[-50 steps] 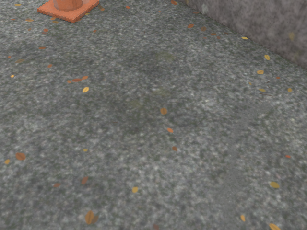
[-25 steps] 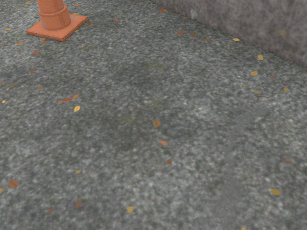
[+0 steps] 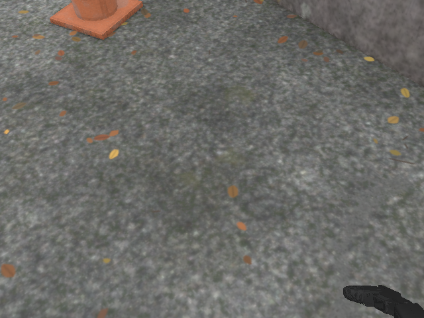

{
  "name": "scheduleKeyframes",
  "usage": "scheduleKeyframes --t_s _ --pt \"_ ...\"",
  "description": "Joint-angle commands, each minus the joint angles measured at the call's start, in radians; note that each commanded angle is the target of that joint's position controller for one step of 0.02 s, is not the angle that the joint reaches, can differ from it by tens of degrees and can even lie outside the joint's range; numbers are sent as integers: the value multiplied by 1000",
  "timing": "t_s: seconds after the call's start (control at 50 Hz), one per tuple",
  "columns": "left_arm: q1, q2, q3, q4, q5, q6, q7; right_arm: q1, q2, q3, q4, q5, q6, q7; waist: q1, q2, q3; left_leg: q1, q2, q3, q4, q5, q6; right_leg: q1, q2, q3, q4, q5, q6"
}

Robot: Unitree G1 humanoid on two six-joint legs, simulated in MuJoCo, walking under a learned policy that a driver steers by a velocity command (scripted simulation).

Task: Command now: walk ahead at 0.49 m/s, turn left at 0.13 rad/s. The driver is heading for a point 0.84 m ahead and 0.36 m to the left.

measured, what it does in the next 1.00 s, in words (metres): walks ahead, turning left: left foot, then right foot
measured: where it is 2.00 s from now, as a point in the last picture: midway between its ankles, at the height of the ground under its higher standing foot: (145, 215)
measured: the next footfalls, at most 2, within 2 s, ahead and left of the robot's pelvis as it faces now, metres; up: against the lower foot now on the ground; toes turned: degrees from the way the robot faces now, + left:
left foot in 0.02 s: +0.21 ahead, +0.11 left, +0.00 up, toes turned +2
right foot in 0.50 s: +0.47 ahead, -0.09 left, +0.00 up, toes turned +17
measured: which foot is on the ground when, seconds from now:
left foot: up 0.00-0.00, down 0.02-0.52, up 0.54-1.00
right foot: down 0.00-0.04, up 0.06-0.48, down 0.50-1.00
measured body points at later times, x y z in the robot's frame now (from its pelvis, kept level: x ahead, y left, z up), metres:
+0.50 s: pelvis +0.29 +0.00 +0.01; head +0.31 +0.01 +0.46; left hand +0.47 +0.28 -0.06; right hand +0.35 -0.28 -0.12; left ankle +0.17 +0.11 -0.72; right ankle +0.43 -0.09 -0.72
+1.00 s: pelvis +0.51 +0.09 +0.00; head +0.54 +0.12 +0.45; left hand +0.37 +0.35 -0.13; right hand +0.83 +0.02 -0.07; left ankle +0.57 +0.26 -0.71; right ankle +0.44 -0.10 -0.72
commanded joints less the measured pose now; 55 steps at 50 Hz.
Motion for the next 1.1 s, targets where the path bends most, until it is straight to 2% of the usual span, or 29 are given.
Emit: scheduleKeyframes --t_s 0.02,0.04,0.06,0.08,0.1,0.14,0.18,0.24,0.34,0.4,0.44,0.48,0.5,0.52,0.54,0.56,0.58,0.6,0.66,0.74,0.8,0.86,0.92,0.98,1.02,1.04,1.06,1.08,1.1 --pt "-20 190 42 -65 18 13 6 235 -194 -78 16 5 -9 -12 -195 -165 -134 342 -54 25 -5 -23 64 -38 -232 1 444 1170 -77" --pt "-30 138 27 -99 21 11 2 399 -243 -95 53 -9 3 -13 -235 -85 -264 713 105 -203 53 -56 142 -364 -175 -13 743 907 -41" --pt "48 2 -13 -107 28 -14 -11 457 -285 -107 73 -11 11 -12 -165 225 -378 985 332 -712 -67 -223 303 -740 35 27 1106 26 25" --pt "-33 89 6 -118 8 -51 -19 414 -213 -85 78 -11 12 -18 -179 167 -346 944 314 -786 -166 -230 273 -844 11 170 1258 -127 2" --pt "-119 149 21 -159 -27 -75 -26 331 -186 -78 56 -11 11 -22 -154 126 -211 801 279 -626 -188 -152 233 -887 -37 167 1272 -53 -15" --pt "-199 174 35 -189 -21 -88 -13 246 -137 -61 29 -20 2 -15 -101 -36 -97 553 216 -446 -248 -11 216 -843 -101 130 1188 71 -15" --pt "-201 143 40 -221 -4 -69 -8 229 -121 -54 26 -25 -2 -18 -47 -13 -61 422 173 -400 -291 10 219 -791 -132 137 1115 100 -3" --pt "-266 115 35 -269 4 -49 4 259 -171 -64 13 -8 -10 -33 -34 -3 13 289 156 -360 -337 -22 215 -798 -149 113 906 93 39" --pt "-476 97 19 -332 8 -47 -12 352 -216 -85 10 -12 16 -62 -116 43 9 263 89 -292 -300 -53 153 -711 -70 81 498 401 74" --pt "-549 131 24 -365 -3 -51 -14 398 -214 -92 13 15 23 -60 -152 64 -13 290 113 -333 -240 -87 140 -648 -41 94 408 431 74" --pt "-543 157 34 -375 -1 -59 -18 414 -215 -93 7 19 25 -67 -133 76 -21 325 137 -399 -180 -138 119 -597 -31 107 360 372 65" --pt "-429 195 55 -351 -17 -79 -22 358 -191 -89 -10 -1 38 -75 -48 103 -50 361 115 -431 -63 -142 77 -484 -46 116 284 299 22" --pt "-317 229 71 -330 -2 -84 -20 378 -147 -73 -20 -7 43 -63 0 74 -130 321 63 -398 110 -118 50 -304 -97 148 271 260 -29" --pt "-169 286 82 -302 13 -78 -15 412 -61 -51 -48 -29 40 -66 31 -140 -280 163 -25 -279 404 -366 4 -44 -293 330 285 249 -75" --pt "-121 324 90 -282 17 -62 -18 501 -59 -45 -97 7 20 -62 -32 -444 -314 -186 -105 -190 660 -632 -18 140 -473 797 165 -9 -217" --pt "-168 225 70 -307 9 -60 -20 486 -163 -66 -68 23 17 -66 -14 -281 -225 -284 -24 -237 795 -561 -27 67 -456 807 138 -155 -210" --pt "-220 157 57 -322 -11 -52 -20 440 -198 -78 -67 23 30 -80 -3 -160 -118 -299 11 -222 845 -447 -32 -13 -409 656 137 -95 -166" --pt "-273 148 50 -326 -9 -49 -23 407 -184 -80 -72 7 40 -82 -26 -83 -64 -251 41 -211 825 -376 -45 -128 -362 515 119 76 -152" --pt "-317 119 49 -301 9 -42 -39 370 -130 -84 -102 5 56 -62 -62 -126 -16 -157 104 -167 749 -293 -56 -281 -273 257 63 296 -126" --pt "-259 171 73 -259 19 -56 -18 277 -108 -79 -162 -5 63 -44 -57 -102 13 -205 116 -173 627 -173 -74 -284 -271 125 8 472 -172" --pt "-302 187 78 -279 7 -42 -12 241 -126 -81 -175 2 54 -32 -47 -90 11 -198 113 -137 447 -35 -90 -253 -245 1 20 515 -133" --pt "-230 186 76 -257 -6 -36 -12 120 -72 -59 -207 4 67 -5 5 -91 39 -163 105 -82 309 4 -71 -234 -273 -48 29 444 -131" --pt "-204 255 93 -239 -11 -25 6 40 -87 -63 -245 -8 57 8 14 -81 81 -143 89 -30 238 -29 -36 -196 -304 -86 60 506 -100" --pt "-205 284 104 -240 -39 -18 -2 95 -131 -87 -268 0 69 12 -58 -111 -5 24 13 23 169 -146 35 -123 -322 -123 196 901 -86" --pt "-246 271 100 -255 -43 -14 -3 390 -234 -148 -180 -2 84 -9 -217 -95 -140 404 -74 49 74 -100 90 -220 -248 -187 567 980 -34" --pt "-215 184 65 -293 6 -10 -2 502 -331 -171 -159 -6 88 -28 -222 87 -234 711 131 -275 86 -47 159 -530 -182 -193 915 446 5" --pt "-149 120 39 -340 3 -39 -10 438 -386 -165 -196 -4 68 -19 -117 288 -365 955 322 -849 -108 -339 359 -908 16 -3 1219 -213 43" --pt "-268 213 58 -347 -34 -66 -21 467 -277 -134 -196 -9 51 -13 -201 159 -342 922 323 -824 -197 -362 312 -1023 -29 133 1280 -171 15" --pt "-335 221 56 -370 -48 -76 -30 463 -226 -118 -173 -7 41 -15 -194 140 -216 841 287 -690 -196 -302 274 -1090 -59 120 1255 -99 -8"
